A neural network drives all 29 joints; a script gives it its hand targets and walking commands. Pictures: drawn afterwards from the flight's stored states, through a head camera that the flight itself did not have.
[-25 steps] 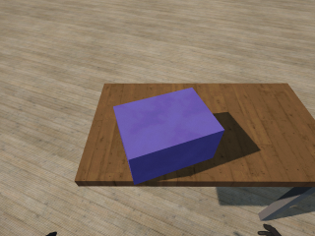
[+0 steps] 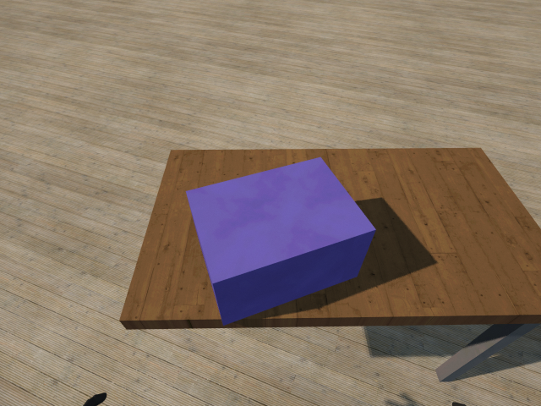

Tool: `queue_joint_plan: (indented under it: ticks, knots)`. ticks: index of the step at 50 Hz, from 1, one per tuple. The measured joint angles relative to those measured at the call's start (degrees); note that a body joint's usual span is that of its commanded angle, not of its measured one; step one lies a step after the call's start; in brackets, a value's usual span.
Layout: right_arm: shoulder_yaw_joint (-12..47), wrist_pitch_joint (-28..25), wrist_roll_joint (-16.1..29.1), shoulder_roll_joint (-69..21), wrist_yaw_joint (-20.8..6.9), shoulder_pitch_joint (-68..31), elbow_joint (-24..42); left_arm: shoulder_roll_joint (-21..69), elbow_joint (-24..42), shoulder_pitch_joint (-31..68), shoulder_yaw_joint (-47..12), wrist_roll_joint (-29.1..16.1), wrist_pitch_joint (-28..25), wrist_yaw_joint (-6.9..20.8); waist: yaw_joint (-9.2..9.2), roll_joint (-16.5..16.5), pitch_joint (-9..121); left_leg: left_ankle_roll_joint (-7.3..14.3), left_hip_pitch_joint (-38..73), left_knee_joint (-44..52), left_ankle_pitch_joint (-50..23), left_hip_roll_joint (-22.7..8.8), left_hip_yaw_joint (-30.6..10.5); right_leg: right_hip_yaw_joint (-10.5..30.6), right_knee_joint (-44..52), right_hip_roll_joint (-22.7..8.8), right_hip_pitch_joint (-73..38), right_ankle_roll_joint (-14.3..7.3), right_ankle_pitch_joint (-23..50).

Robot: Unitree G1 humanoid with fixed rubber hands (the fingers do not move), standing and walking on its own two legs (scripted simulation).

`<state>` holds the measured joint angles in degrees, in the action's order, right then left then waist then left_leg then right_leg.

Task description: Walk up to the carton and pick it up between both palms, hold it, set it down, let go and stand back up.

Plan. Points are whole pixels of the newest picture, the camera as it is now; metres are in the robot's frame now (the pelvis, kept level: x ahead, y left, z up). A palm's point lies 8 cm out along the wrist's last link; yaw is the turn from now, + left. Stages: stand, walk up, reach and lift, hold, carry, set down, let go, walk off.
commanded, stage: walk up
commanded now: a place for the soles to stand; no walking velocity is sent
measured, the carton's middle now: (275, 235) +0.45 -0.01 -0.07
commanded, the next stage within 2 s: reach and lift in 0.04 s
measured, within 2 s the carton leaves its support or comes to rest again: neither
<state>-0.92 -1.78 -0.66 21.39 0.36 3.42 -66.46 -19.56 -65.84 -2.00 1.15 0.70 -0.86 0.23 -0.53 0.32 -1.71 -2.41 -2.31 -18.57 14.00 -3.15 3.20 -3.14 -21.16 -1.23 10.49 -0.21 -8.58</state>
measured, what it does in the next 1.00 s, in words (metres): shifts its weight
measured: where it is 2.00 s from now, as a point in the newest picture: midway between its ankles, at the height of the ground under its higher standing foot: outside the picture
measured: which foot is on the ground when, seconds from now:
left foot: down 0.00-1.00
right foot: down 0.00-1.00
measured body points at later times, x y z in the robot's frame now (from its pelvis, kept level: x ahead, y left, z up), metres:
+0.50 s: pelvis -0.03 -0.01 -0.02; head -0.04 -0.01 +0.43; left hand +0.14 +0.25 -0.09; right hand +0.12 -0.33 -0.10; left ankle -0.04 +0.14 -0.75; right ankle +0.03 -0.11 -0.75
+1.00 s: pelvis -0.03 -0.04 -0.02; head -0.06 -0.05 +0.43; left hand +0.16 +0.22 -0.05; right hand +0.15 -0.32 -0.07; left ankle -0.04 +0.14 -0.74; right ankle +0.03 -0.11 -0.75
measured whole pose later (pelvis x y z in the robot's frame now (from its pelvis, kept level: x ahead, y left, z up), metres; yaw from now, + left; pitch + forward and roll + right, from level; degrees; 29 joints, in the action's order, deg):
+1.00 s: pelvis -0.03 -0.04 -0.02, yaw +2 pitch -7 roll +1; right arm -5.0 2.4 3.0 21.7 -9.2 12.3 -29.0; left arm -11.3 -15.7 -10.2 6.8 2.0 22.9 -4.5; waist -1.3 0.4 -3.2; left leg -0.4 -5.5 -30.2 18.1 -4.7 -0.3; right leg -6.0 -32.4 -0.2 12.5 -3.6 -13.2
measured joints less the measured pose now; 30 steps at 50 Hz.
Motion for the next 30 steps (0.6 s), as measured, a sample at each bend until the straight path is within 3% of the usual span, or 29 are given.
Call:
queue_joint_plan:
  ticks: [4,8,11,13,19,30]
  knots:
    - [-0.5,-0.4,-0.8,-0.3,0.0,0.4,0.3,-0.1,0.8,-0.5,0.6,0.1,1.3,0.1,0.02,-0.3,0.3,0.0,-0.4,-0.4,0.0,0.0,-0.1,-0.1,-0.5,0.0,0.4,-0.2,-0.2]
    - [-5.2,-3.7,-4.9,-1.9,-2.4,-2.7,6.4,-0.4,16.9,1.8,3.1,0.8,16.6,-1.2,-1.3,-1.1,-4.8,-0.3,-7.1,-11.3,4.0,0.0,-2.1,-1.6,-9.1,-0.8,5.3,-0.7,-3.5]
    - [-5.7,-3.5,-4.2,-2.5,-3.7,-4.9,10.7,-0.1,28.0,3.4,2.8,2.4,25.2,-0.8,-1.25,-1.2,-7.6,-0.5,-9.8,-16.8,6.3,-0.7,-2.1,-1.4,-13.3,-0.3,7.7,-0.9,-4.8]
    - [-5.2,-3.6,-2.9,-2.6,-4.2,-4.7,12.3,1.1,34.2,3.1,2.6,3.2,28.2,-0.3,-1.43,-1.1,-8.1,-0.7,-10.3,-18.8,7.3,-1.3,-2.2,-1.4,-14.5,0.2,7.9,-1.1,-5.3]
    - [-4.9,-4.1,-0.6,-1.0,-5.7,1.8,16.7,6.5,43.5,-2.3,3.4,4.6,29.7,-0.8,-1.4,-0.1,-6.5,-0.8,-6.0,-18.0,7.8,-1.9,-2.2,-1.6,-13.7,0.9,3.7,-1.3,-5.7]
    - [-5.3,1.9,0.1,1.0,-8.1,5.5,26.5,5.0,45.5,-6.7,5.2,3.0,30.2,-3.7,0.03,-0.6,-5.4,0.1,-5.7,-17.9,6.7,-1.6,-2.4,-1.8,-14.3,0.7,3.6,-1.9,-5.0]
